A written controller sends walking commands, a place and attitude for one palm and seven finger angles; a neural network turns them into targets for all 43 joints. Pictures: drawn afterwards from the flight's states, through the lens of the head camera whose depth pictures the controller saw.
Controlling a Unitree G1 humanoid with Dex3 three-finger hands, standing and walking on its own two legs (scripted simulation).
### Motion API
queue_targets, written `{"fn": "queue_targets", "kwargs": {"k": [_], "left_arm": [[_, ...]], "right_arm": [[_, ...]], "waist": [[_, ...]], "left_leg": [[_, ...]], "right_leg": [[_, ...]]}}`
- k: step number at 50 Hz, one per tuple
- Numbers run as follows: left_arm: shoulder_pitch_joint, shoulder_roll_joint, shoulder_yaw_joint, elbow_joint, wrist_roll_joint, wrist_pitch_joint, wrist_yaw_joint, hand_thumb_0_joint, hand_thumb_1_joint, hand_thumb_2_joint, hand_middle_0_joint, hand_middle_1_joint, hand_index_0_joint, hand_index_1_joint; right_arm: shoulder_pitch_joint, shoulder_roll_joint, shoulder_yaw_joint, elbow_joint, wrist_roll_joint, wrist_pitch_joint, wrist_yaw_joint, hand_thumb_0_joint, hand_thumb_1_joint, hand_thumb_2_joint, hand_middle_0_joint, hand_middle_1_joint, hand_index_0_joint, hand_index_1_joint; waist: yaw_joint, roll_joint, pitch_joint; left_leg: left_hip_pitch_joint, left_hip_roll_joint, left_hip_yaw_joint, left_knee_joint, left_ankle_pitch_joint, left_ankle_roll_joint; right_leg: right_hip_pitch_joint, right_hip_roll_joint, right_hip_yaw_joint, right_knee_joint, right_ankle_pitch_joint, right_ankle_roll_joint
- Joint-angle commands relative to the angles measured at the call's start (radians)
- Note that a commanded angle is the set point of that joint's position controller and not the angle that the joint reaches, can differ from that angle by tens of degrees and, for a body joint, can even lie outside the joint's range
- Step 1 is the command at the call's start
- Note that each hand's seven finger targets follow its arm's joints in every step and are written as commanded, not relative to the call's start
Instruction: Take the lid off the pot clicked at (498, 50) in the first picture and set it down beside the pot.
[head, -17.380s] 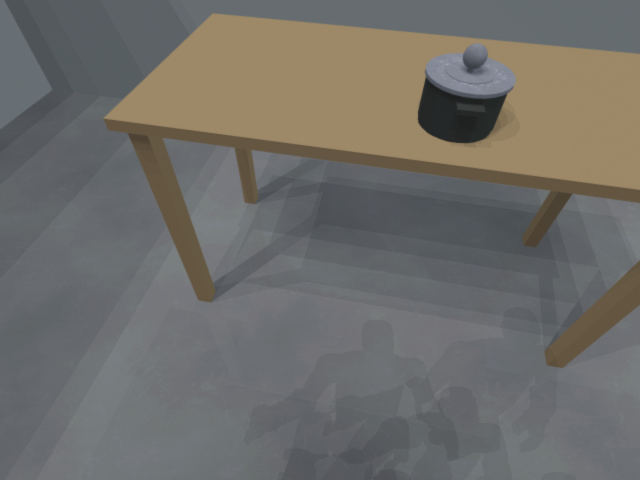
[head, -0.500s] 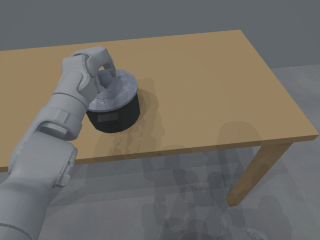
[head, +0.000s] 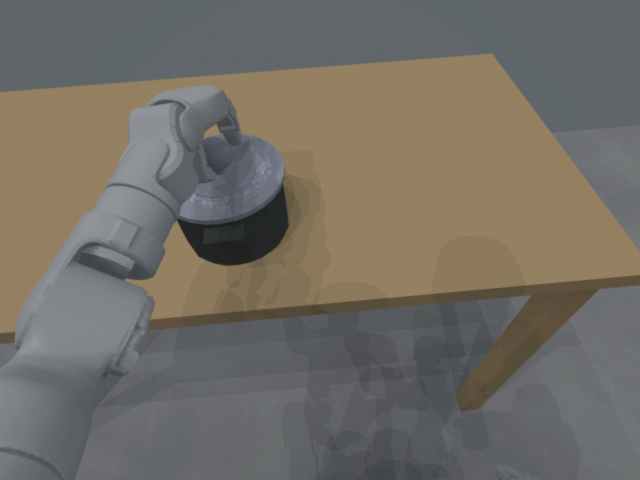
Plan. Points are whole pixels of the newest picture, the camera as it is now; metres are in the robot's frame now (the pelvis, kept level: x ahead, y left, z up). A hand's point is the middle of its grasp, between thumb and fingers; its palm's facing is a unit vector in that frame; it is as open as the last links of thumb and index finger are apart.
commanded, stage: close the fingers and squeeze the knob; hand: left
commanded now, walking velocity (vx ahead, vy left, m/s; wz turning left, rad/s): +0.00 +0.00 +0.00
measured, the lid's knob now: (214, 154) +0.49 +0.13 +0.15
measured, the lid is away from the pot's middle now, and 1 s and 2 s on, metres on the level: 0.00 0.00 0.01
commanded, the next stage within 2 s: lift the lid straight up in 1.54 s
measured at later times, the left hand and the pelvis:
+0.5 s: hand (205, 157) +0.46 +0.13 +0.17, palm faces -0.32 -0.11 -0.94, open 8.0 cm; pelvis -0.01 +0.00 +0.00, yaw +0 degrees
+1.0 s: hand (204, 152) +0.47 +0.13 +0.17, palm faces -0.34 -0.10 -0.93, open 7.3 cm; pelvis -0.01 -0.01 +0.00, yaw -1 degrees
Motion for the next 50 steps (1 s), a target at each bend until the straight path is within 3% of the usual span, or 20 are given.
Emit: {"fn": "queue_targets", "kwargs": {"k": [1, 3, 6, 9, 13, 15, 16, 18, 19, 22, 26, 28, 29, 34, 37, 41, 42, 44, 46, 50], "left_arm": [[-0.476, 0.216, 0.115, -0.127, 0.010, 0.011, 0.048, 0.000, -0.061, 1.112, -0.593, -0.719, -0.593, -0.719], [-0.476, 0.219, 0.109, -0.060, 0.025, 0.019, 0.057, 0.000, -0.039, 1.105, -0.594, -0.753, -0.594, -0.753], [-0.573, 0.147, 0.042, -0.213, 0.010, 0.010, 0.064, 0.000, -0.005, 1.092, -0.599, -0.798, -0.599, -0.798], [-0.589, 0.190, 0.071, -0.247, 0.028, 0.017, 0.069, 0.000, 0.031, 1.076, -0.608, -0.837, -0.608, -0.837], [-0.549, 0.190, 0.079, -0.066, 0.024, 0.035, 0.072, 0.000, 0.079, 1.050, -0.622, -0.882, -0.622, -0.882], [-0.585, 0.174, 0.060, -0.073, 0.022, 0.030, 0.072, 0.000, 0.105, 1.035, -0.631, -0.902, -0.631, -0.902], [-0.622, 0.118, 0.015, -0.132, 0.004, 0.015, 0.069, 0.000, 0.117, 1.027, -0.636, -0.911, -0.636, -0.911], [-0.628, 0.130, 0.025, -0.169, 0.020, 0.010, 0.072, 0.000, 0.143, 1.010, -0.647, -0.928, -0.647, -0.928], [-0.591, 0.196, 0.082, -0.140, 0.031, 0.014, 0.076, 0.000, 0.157, 1.000, -0.652, -0.936, -0.652, -0.936], [-0.552, 0.234, 0.111, -0.050, 0.036, 0.019, 0.073, 0.000, 0.197, 0.970, -0.670, -0.957, -0.670, -0.957], [-0.612, 0.145, 0.031, -0.065, 0.016, 0.011, 0.065, 0.000, 0.253, 0.923, -0.697, -0.979, -0.697, -0.979], [-0.595, 0.197, 0.069, -0.047, 0.036, 0.012, 0.066, 0.000, 0.282, 0.897, -0.711, -0.989, -0.711, -0.989], [-0.593, 0.289, 0.141, -0.066, 0.047, 0.010, 0.069, 0.000, 0.297, 0.883, -0.719, -0.993, -0.719, -0.993], [-0.575, 0.227, 0.081, -0.011, 0.042, 0.009, 0.053, 0.000, 0.374, 0.805, -0.759, -1.007, -0.759, -1.007], [-0.576, 0.251, 0.098, -0.080, 0.047, -0.001, 0.050, 0.000, 0.423, 0.749, -0.785, -1.012, -0.785, -1.012], [-0.535, 0.191, 0.057, -0.004, 0.026, 0.007, 0.037, 0.000, 0.494, 0.662, -0.822, -1.014, -0.822, -1.014], [-0.571, 0.276, 0.121, -0.042, 0.041, 0.004, 0.044, 0.000, 0.513, 0.637, -0.831, -1.013, -0.831, -1.013], [-0.570, 0.275, 0.114, -0.030, 0.048, 0.004, 0.042, 0.000, 0.553, 0.583, -0.851, -1.011, -0.851, -1.011], [-0.539, 0.188, 0.057, -0.052, 0.026, 0.001, 0.034, 0.000, 0.596, 0.521, -0.871, -1.008, -0.871, -1.008], [-0.528, 0.255, 0.110, -0.111, 0.041, 0.004, 0.035, 0.000, 0.493, 0.661, -0.831, -1.001, -0.807, -0.994]], "right_arm": [[-0.015, -0.135, -0.039, -0.104, 0.005, -0.035, 0.003, 0.000, -0.900, -0.900, 0.200, 0.300, 0.200, 0.300], [-0.028, -0.131, -0.026, -0.100, 0.012, -0.028, 0.003, 0.000, -0.900, -0.900, 0.200, 0.300, 0.200, 0.300], [-0.059, -0.126, -0.031, -0.124, 0.012, -0.030, 0.005, 0.000, -0.900, -0.900, 0.200, 0.300, 0.200, 0.300], [-0.049, -0.118, -0.034, -0.122, 0.004, -0.041, 0.005, 0.000, -0.900, -0.900, 0.200, 0.300, 0.200, 0.300], [-0.041, -0.124, -0.026, -0.094, 0.013, -0.025, -0.005, 0.000, -0.900, -0.900, 0.200, 0.300, 0.200, 0.300], [-0.049, -0.122, -0.023, -0.096, 0.015, -0.028, -0.010, 0.000, -0.900, -0.900, 0.200, 0.300, 0.200, 0.300], [-0.059, -0.125, -0.025, -0.107, 0.015, -0.032, -0.009, 0.000, -0.900, -0.900, 0.200, 0.300, 0.200, 0.300], [-0.056, -0.113, -0.028, -0.112, 0.006, -0.047, -0.006, 0.000, -0.900, -0.900, 0.200, 0.300, 0.200, 0.300], [-0.046, -0.118, -0.029, -0.105, 0.003, -0.043, -0.008, 0.000, -0.900, -0.900, 0.200, 0.300, 0.200, 0.300], [-0.039, -0.123, -0.019, -0.098, 0.007, -0.027, -0.011, 0.000, -0.900, -0.900, 0.200, 0.300, 0.200, 0.300], [-0.058, -0.125, -0.021, -0.111, 0.014, -0.027, -0.019, 0.000, -0.900, -0.900, 0.200, 0.300, 0.200, 0.300], [-0.046, -0.124, -0.023, -0.105, 0.008, -0.034, -0.021, 0.000, -0.900, -0.900, 0.200, 0.300, 0.200, 0.300], [-0.034, -0.129, -0.023, -0.106, 0.005, -0.034, -0.022, 0.000, -0.900, -0.900, 0.200, 0.300, 0.200, 0.300], [-0.034, -0.128, -0.022, -0.105, 0.015, -0.028, -0.027, 0.000, -0.900, -0.900, 0.200, 0.300, 0.200, 0.300], [-0.036, -0.130, -0.025, -0.117, 0.010, -0.032, -0.022, 0.000, -0.900, -0.900, 0.200, 0.300, 0.200, 0.300], [-0.027, -0.138, -0.026, -0.107, 0.014, -0.023, -0.023, 0.000, -0.900, -0.900, 0.200, 0.300, 0.200, 0.300], [-0.016, -0.138, -0.027, -0.103, 0.011, -0.024, -0.024, 0.000, -0.900, -0.900, 0.200, 0.300, 0.200, 0.300], [-0.025, -0.134, -0.024, -0.106, 0.012, -0.027, -0.026, 0.000, -0.900, -0.900, 0.200, 0.300, 0.200, 0.300], [-0.032, -0.134, -0.030, -0.117, 0.013, -0.026, -0.021, 0.000, -0.900, -0.900, 0.200, 0.300, 0.200, 0.300], [-0.041, -0.130, -0.028, -0.128, 0.010, -0.031, -0.016, 0.000, -0.900, -0.900, 0.200, 0.300, 0.200, 0.300]], "waist": [[0.005, -0.074, -0.420], [0.011, -0.139, -0.332], [0.003, -0.053, -0.408], [0.003, -0.029, -0.475], [-0.005, -0.145, -0.340], [-0.005, -0.132, -0.336], [-0.016, -0.082, -0.367], [-0.005, -0.032, -0.427], [0.006, -0.051, -0.451], [0.007, -0.124, -0.385], [-0.014, -0.114, -0.334], [-0.003, -0.084, -0.360], [0.011, -0.091, -0.408], [-0.007, -0.125, -0.333], [0.005, -0.080, -0.402], [-0.014, -0.106, -0.328], [-0.001, -0.121, -0.366], [0.000, -0.106, -0.377], [-0.008, -0.088, -0.377], [0.011, -0.094, -0.422]], "left_leg": [[0.328, 0.032, -0.090, 0.028, 0.521, -0.001], [0.238, 0.027, -0.066, 0.000, 0.372, 0.001], [0.314, 0.032, -0.079, 0.007, 0.441, 0.000], [0.378, 0.036, -0.100, 0.022, 0.489, -0.007], [0.243, 0.025, -0.066, -0.011, 0.268, 0.002], [0.241, 0.022, -0.063, -0.019, 0.230, 0.004], [0.275, 0.023, -0.068, -0.011, 0.261, 0.002], [0.334, 0.026, -0.086, 0.005, 0.336, -0.003], [0.331, 0.028, -0.085, 0.006, 0.346, -0.003], [0.233, 0.020, -0.064, -0.008, 0.283, 0.000], [0.215, 0.017, -0.054, -0.018, 0.222, 0.009], [0.240, 0.018, -0.059, -0.008, 0.245, 0.010], [0.246, 0.018, -0.060, -0.008, 0.260, 0.010], [0.196, 0.016, -0.041, -0.015, 0.210, 0.015], [0.238, 0.017, -0.051, -0.001, 0.290, 0.014], [0.199, 0.014, -0.043, -0.006, 0.251, 0.018], [0.208, 0.017, -0.047, -0.008, 0.254, 0.017], [0.216, 0.014, -0.045, -0.004, 0.265, 0.018], [0.236, 0.019, -0.047, 0.004, 0.304, 0.018], [0.266, 0.019, -0.055, 0.010, 0.360, 0.017]], "right_leg": [[0.038, 0.054, -0.021, -0.008, 0.406, -0.057], [0.036, 0.056, -0.027, -0.008, 0.358, -0.054], [0.024, 0.045, -0.021, -0.007, 0.363, -0.059], [0.023, 0.054, -0.015, 0.000, 0.363, -0.057], [0.012, 0.056, -0.024, -0.016, 0.286, -0.056], [0.003, 0.052, -0.025, -0.016, 0.262, -0.058], [-0.009, 0.046, -0.024, -0.015, 0.270, -0.061], [-0.007, 0.049, -0.018, -0.005, 0.289, -0.062], [0.019, 0.049, -0.013, -0.003, 0.303, -0.061], [0.059, 0.047, -0.013, -0.006, 0.324, -0.059], [0.029, 0.041, -0.012, -0.025, 0.289, -0.059], [0.035, 0.046, -0.006, -0.019, 0.301, -0.059], [0.075, 0.045, 0.000, -0.012, 0.325, -0.058], [0.058, 0.044, -0.002, -0.028, 0.315, -0.053], [0.084, 0.044, 0.002, -0.013, 0.366, -0.056], [0.055, 0.046, -0.006, -0.032, 0.346, -0.056], [0.085, 0.047, 0.000, -0.022, 0.357, -0.053], [0.084, 0.047, 0.002, -0.015, 0.365, -0.055], [0.064, 0.045, -0.003, -0.022, 0.374, -0.057], [0.093, 0.049, 0.001, -0.008, 0.407, -0.055]]}}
